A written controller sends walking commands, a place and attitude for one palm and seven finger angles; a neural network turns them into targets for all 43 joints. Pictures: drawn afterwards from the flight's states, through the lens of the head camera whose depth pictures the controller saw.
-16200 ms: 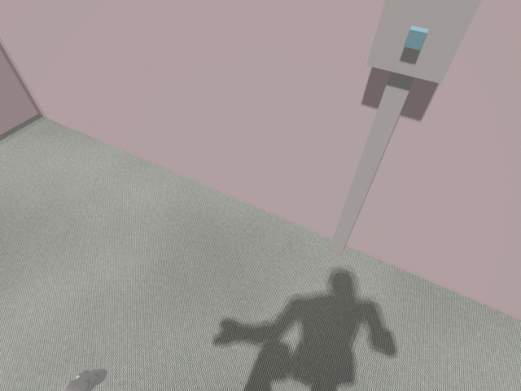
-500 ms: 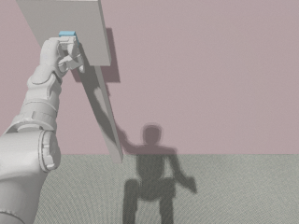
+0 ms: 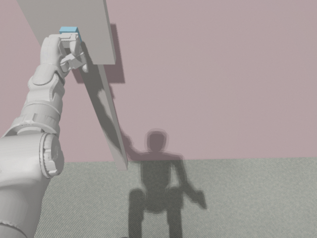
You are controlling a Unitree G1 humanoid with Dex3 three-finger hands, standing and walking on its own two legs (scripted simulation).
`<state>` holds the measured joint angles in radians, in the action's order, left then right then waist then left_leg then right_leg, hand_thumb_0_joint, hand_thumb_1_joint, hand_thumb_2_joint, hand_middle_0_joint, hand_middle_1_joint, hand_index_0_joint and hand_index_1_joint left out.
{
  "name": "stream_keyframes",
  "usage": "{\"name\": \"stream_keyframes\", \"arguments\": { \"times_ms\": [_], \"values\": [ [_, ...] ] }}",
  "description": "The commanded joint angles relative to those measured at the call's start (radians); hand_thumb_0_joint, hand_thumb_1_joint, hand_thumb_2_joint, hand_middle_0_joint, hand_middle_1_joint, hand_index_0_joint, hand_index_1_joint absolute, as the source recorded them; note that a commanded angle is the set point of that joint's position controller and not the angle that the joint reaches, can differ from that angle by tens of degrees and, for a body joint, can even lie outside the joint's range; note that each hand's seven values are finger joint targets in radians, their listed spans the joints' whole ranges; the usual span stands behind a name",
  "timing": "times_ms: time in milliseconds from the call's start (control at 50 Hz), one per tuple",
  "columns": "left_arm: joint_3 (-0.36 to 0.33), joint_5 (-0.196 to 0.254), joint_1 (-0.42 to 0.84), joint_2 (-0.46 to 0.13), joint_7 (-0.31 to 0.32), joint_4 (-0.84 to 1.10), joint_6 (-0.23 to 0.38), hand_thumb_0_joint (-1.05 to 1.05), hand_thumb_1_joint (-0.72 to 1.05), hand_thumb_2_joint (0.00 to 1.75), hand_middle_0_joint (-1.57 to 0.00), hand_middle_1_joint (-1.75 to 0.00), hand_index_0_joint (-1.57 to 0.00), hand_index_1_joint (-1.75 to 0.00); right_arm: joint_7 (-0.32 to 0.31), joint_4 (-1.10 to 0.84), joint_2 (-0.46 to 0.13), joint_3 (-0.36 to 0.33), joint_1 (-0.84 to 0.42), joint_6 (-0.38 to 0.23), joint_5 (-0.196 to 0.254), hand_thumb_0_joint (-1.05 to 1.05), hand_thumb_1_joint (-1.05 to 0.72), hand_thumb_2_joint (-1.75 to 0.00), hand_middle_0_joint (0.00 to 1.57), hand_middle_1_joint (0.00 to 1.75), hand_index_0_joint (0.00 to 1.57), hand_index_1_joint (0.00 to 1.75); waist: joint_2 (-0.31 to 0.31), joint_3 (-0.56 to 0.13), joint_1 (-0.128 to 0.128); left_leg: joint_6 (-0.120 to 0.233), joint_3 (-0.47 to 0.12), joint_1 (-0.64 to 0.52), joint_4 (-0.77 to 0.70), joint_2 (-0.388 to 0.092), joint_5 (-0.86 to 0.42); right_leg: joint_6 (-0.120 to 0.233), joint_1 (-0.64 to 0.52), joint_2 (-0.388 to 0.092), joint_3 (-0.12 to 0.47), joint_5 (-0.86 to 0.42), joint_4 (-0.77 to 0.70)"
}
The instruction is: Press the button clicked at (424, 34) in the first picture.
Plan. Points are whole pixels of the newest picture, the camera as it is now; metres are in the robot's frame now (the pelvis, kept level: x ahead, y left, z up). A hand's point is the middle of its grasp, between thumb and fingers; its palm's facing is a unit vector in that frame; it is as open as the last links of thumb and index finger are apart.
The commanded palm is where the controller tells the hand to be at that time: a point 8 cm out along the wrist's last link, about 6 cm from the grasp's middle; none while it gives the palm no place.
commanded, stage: pull the fist back off the button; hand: left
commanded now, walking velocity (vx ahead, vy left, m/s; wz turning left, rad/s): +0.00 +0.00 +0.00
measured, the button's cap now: (71, 35) +0.56 +0.17 +0.21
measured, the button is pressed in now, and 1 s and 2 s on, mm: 4 0 0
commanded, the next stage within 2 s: draw the hand back to the body in 0.84 s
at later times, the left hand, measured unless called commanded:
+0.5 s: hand (77, 70) +0.47 +0.15 +0.18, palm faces -0.03 -1.00 +0.00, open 3.2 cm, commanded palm +0.43 +0.20 +0.18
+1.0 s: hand (73, 83) +0.41 +0.15 +0.19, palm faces -0.03 -1.00 -0.01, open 3.2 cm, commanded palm +0.38 +0.21 +0.18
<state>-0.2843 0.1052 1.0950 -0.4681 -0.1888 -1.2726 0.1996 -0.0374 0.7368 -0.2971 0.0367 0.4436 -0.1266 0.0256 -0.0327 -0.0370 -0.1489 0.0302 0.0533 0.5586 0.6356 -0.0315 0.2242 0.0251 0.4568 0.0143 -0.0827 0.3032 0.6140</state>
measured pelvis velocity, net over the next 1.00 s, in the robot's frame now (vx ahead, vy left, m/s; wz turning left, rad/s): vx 0.02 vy -0.02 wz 0.03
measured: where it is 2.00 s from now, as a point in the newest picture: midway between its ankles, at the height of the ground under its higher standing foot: outside the picture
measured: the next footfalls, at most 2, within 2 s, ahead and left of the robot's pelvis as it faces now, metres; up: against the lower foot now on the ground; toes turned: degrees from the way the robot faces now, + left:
none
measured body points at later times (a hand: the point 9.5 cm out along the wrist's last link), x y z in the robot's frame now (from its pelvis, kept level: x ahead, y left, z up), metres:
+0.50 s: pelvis +0.03 -0.01 +0.01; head +0.04 -0.02 +0.46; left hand +0.46 +0.21 +0.18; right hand +0.12 -0.27 -0.10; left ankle +0.05 +0.10 -0.72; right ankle +0.00 -0.10 -0.72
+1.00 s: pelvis +0.02 -0.02 +0.01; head +0.01 -0.03 +0.46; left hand +0.41 +0.21 +0.19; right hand +0.21 -0.25 -0.07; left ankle +0.06 +0.10 -0.72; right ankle +0.00 -0.11 -0.72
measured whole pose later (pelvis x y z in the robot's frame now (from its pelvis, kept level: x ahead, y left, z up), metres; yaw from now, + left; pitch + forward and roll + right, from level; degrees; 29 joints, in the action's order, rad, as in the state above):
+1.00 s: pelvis +0.02 -0.02 +0.01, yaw +2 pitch +0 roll +0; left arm -0.19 0.22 0.55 -0.31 -0.20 -0.49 -0.11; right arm -0.08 0.61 -0.26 0.07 0.18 -0.03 0.07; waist -0.04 -0.03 0.00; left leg 0.00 0.03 0.30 0.53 -0.02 0.22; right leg 0.05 0.20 0.01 -0.10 0.32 0.52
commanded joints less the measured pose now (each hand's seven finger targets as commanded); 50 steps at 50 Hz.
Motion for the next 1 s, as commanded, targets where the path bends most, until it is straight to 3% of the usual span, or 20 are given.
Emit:
{"name": "stream_keyframes", "arguments": {
  "times_ms": [0,60,100,120,140,240,320,380,460,520,540,580,660,720,780,840,900,920,960,980],
  "values": [
    [-0.028,0.027,0.574,-0.204,0.003,0.261,0.056,0.00,0.90,0.90,-1.30,-1.50,-1.30,-1.50,-0.017,-0.089,-0.168,-0.061,0.073,-0.031,0.007,0.00,-0.90,-0.90,0.20,0.30,0.20,0.30,-0.028,-0.324,-0.026,0.013,-0.110,-0.353,-0.082,0.008,0.052,-0.011,0.077,0.025,0.063,-0.026,-0.133],
    [-0.032,0.032,0.514,-0.201,-0.007,0.302,0.053,0.00,0.90,0.90,-1.30,-1.50,-1.30,-1.50,-0.018,-0.108,-0.163,-0.064,0.059,-0.029,0.010,0.00,-0.90,-0.90,0.20,0.30,0.20,0.30,-0.047,-0.349,-0.001,0.010,-0.104,-0.371,-0.082,0.007,0.020,-0.007,0.055,0.025,0.060,-0.050,-0.126],
    [-0.032,0.039,0.473,-0.185,-0.009,0.301,0.049,0.00,0.90,0.90,-1.30,-1.50,-1.30,-1.50,-0.018,-0.113,-0.161,-0.063,0.052,-0.026,0.012,0.00,-0.90,-0.90,0.20,0.30,0.20,0.30,-0.010,-0.329,0.003,0.012,-0.106,-0.370,-0.082,0.005,0.003,-0.007,0.050,0.027,0.055,-0.065,-0.126],
    [-0.020,0.045,0.465,-0.169,-0.012,0.324,0.045,0.00,0.90,0.90,-1.30,-1.50,-1.30,-1.50,-0.017,-0.121,-0.158,-0.064,0.043,-0.026,0.014,0.00,-0.90,-0.90,0.20,0.30,0.20,0.30,-0.027,-0.329,0.003,0.014,-0.095,-0.375,-0.081,0.007,-0.002,-0.009,0.046,0.027,0.059,-0.073,-0.129],
    [-0.045,0.050,0.442,-0.191,-0.011,0.333,0.042,0.00,0.90,0.90,-1.30,-1.50,-1.30,-1.50,-0.018,-0.123,-0.159,-0.066,0.042,-0.024,0.015,0.00,-0.90,-0.90,0.20,0.30,0.20,0.30,0.016,-0.331,0.013,0.015,-0.096,-0.367,-0.083,0.007,-0.005,-0.010,0.023,0.027,0.058,-0.081,-0.131],
    [-0.027,0.060,0.306,-0.143,-0.019,0.469,0.030,0.00,0.90,0.90,-1.30,-1.50,-1.30,-1.50,-0.015,-0.165,-0.145,-0.067,-0.006,-0.017,0.023,0.00,-0.90,-0.90,0.20,0.30,0.20,0.30,-0.038,-0.367,0.058,0.012,-0.081,-0.423,-0.080,0.010,-0.111,-0.001,-0.031,0.026,0.054,-0.184,-0.113],
    [-0.079,0.085,0.135,-0.174,-0.022,0.570,-0.013,0.00,0.90,0.90,-1.30,-1.50,-1.30,-1.50,-0.012,-0.201,-0.142,-0.067,-0.046,-0.005,0.031,0.00,-0.90,-0.90,0.20,0.30,0.20,0.30,0.028,-0.372,0.102,0.021,-0.056,-0.404,-0.084,0.017,-0.175,-0.004,-0.132,0.024,0.063,-0.295,-0.118],
    [-0.036,0.092,0.091,-0.116,-0.025,0.674,-0.048,0.00,0.90,0.90,-1.30,-1.50,-1.30,-1.50,-0.014,-0.225,-0.129,-0.064,-0.087,0.005,0.038,0.00,-0.90,-0.90,0.20,0.30,0.20,0.30,0.041,-0.331,0.102,0.028,-0.043,-0.407,-0.088,0.021,-0.208,-0.006,-0.155,0.022,0.061,-0.347,-0.123],
    [-0.030,0.103,0.011,-0.098,-0.024,0.844,-0.087,0.00,0.90,0.90,-1.30,-1.50,-1.30,-1.50,-0.017,-0.248,-0.116,-0.065,-0.137,0.012,0.043,0.00,-0.90,-0.90,0.20,0.30,0.20,0.30,-0.024,-0.346,0.123,0.023,-0.043,-0.472,-0.094,0.021,-0.261,-0.004,-0.175,0.017,0.062,-0.397,-0.127],
    [-0.007,0.122,-0.052,-0.059,-0.032,0.942,-0.116,0.00,0.90,0.90,-1.30,-1.50,-1.30,-1.50,-0.018,-0.253,-0.110,-0.063,-0.169,0.013,0.045,0.00,-0.90,-0.90,0.20,0.30,0.20,0.30,0.004,-0.345,0.122,0.026,-0.044,-0.508,-0.092,0.022,-0.318,-0.008,-0.195,0.015,0.060,-0.462,-0.129],
    [-0.031,0.129,-0.105,-0.078,-0.036,0.959,-0.130,0.00,0.90,0.90,-1.30,-1.50,-1.30,-1.50,-0.019,-0.257,-0.111,-0.063,-0.178,0.015,0.044,0.00,-0.90,-0.90,0.20,0.30,0.20,0.30,0.025,-0.348,0.137,0.026,-0.043,-0.501,-0.094,0.023,-0.328,-0.009,-0.219,0.012,0.062,-0.485,-0.128],
    [-0.019,0.140,-0.156,-0.062,-0.046,0.995,-0.159,0.00,0.90,0.90,-1.30,-1.50,-1.30,-1.50,-0.021,-0.265,-0.110,-0.058,-0.205,0.021,0.048,0.00,-0.90,-0.90,0.20,0.30,0.20,0.30,0.055,-0.315,0.138,0.029,-0.037,-0.488,-0.097,0.028,-0.322,-0.013,-0.230,0.010,0.060,-0.504,-0.132],
    [0.030,0.145,-0.194,-0.014,-0.052,1.033,-0.229,0.00,0.90,0.90,-1.30,-1.50,-1.30,-1.50,-0.030,-0.270,-0.102,-0.047,-0.256,0.034,0.056,0.00,-0.90,-0.90,0.20,0.30,0.20,0.30,0.033,-0.246,0.133,0.025,-0.043,-0.480,-0.115,0.033,-0.270,-0.013,-0.199,0.004,0.057,-0.448,-0.151],
    [0.068,0.146,-0.178,0.021,-0.041,1.108,-0.248,0.00,0.90,0.90,-1.30,-1.50,-1.30,-1.50,-0.034,-0.277,-0.094,-0.042,-0.285,0.037,0.057,0.00,-0.90,-0.90,0.20,0.30,0.20,0.30,0.015,-0.249,0.122,0.024,-0.055,-0.510,-0.115,0.036,-0.255,-0.011,-0.184,0.003,0.054,-0.407,-0.160],
    [0.040,0.151,-0.131,-0.022,-0.027,1.119,-0.249,0.00,0.90,0.90,-1.30,-1.50,-1.30,-1.50,-0.045,-0.266,-0.097,-0.035,-0.296,0.043,0.052,0.00,-0.90,-0.90,0.20,0.30,0.20,0.30,0.054,-0.243,0.113,0.025,-0.062,-0.503,-0.119,0.037,-0.221,-0.013,-0.186,0.006,0.058,-0.366,-0.175],
    [0.062,0.148,-0.056,-0.002,-0.017,1.093,-0.248,0.00,0.90,0.90,-1.30,-1.50,-1.30,-1.50,-0.056,-0.253,-0.088,-0.024,-0.309,0.048,0.050,0.00,-0.90,-0.90,0.20,0.30,0.20,0.30,0.019,-0.231,0.100,0.023,-0.068,-0.504,-0.130,0.043,-0.181,-0.009,-0.172,0.001,0.063,-0.317,-0.188],
    [0.028,0.140,-0.077,-0.042,-0.008,1.005,-0.250,0.00,0.90,0.90,-1.30,-1.50,-1.30,-1.50,-0.061,-0.243,-0.089,-0.020,-0.309,0.057,0.046,0.00,-0.90,-0.90,0.20,0.30,0.20,0.30,0.032,-0.233,0.111,0.022,-0.070,-0.476,-0.134,0.044,-0.146,-0.011,-0.181,-0.004,0.070,-0.276,-0.194],
    [0.046,0.137,-0.042,-0.031,-0.009,0.986,-0.249,0.00,0.90,0.90,-1.30,-1.50,-1.30,-1.50,-0.063,-0.239,-0.087,-0.017,-0.309,0.060,0.047,0.00,-0.90,-0.90,0.20,0.30,0.20,0.30,0.025,-0.226,0.099,0.022,-0.071,-0.472,-0.134,0.046,-0.136,-0.012,-0.174,-0.005,0.071,-0.267,-0.198],
    [0.034,0.136,-0.133,-0.028,-0.015,0.951,-0.254,0.00,0.90,0.90,-1.30,-1.50,-1.30,-1.50,-0.060,-0.251,-0.085,-0.017,-0.310,0.060,0.047,0.00,-0.90,-0.90,0.20,0.30,0.20,0.30,0.001,-0.242,0.128,0.017,-0.071,-0.468,-0.142,0.046,-0.143,-0.006,-0.197,-0.007,0.067,-0.271,-0.194],
    [0.004,0.139,-0.192,-0.052,-0.018,0.929,-0.255,0.00,0.90,0.90,-1.30,-1.50,-1.30,-1.50,-0.058,-0.256,-0.088,-0.019,-0.308,0.061,0.045,0.00,-0.90,-0.90,0.20,0.30,0.20,0.30,0.039,-0.256,0.142,0.020,-0.068,-0.456,-0.138,0.046,-0.150,-0.009,-0.217,-0.006,0.068,-0.283,-0.193]
  ]
}}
